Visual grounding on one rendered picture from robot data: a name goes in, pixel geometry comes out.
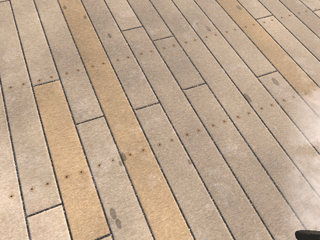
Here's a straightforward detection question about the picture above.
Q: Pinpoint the right robot hand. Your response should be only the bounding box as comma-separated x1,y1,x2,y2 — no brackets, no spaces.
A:
295,230,320,240

